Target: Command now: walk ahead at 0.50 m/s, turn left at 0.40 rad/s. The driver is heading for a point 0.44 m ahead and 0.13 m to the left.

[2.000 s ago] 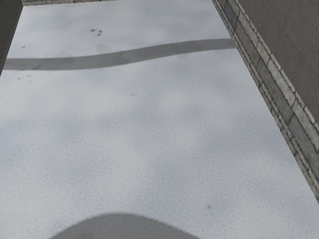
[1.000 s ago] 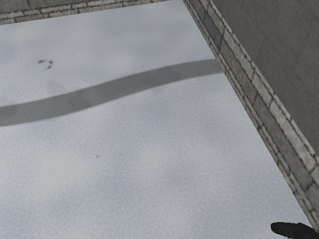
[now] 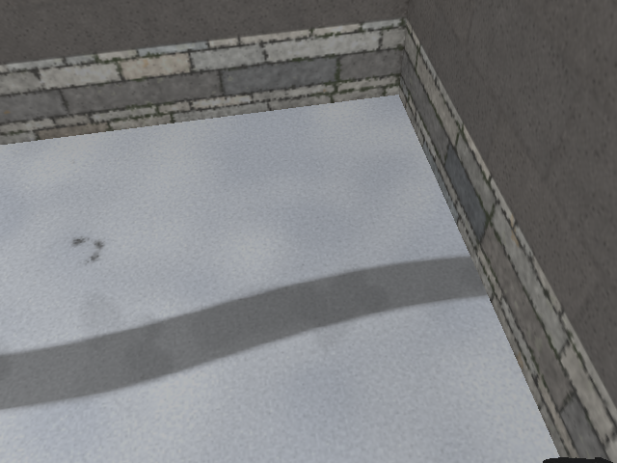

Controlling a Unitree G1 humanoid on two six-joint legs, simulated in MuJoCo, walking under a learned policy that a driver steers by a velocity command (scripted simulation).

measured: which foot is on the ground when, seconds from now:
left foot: up 0.00-0.08, down 0.10-0.60, up 0.62-0.86, down 0.88-1.00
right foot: down 0.00-0.08, up 0.10-0.54, down 0.56-1.00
